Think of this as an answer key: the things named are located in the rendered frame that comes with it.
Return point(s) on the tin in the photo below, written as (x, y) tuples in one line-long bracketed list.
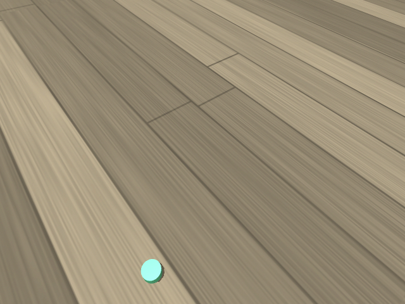
[(151, 271)]

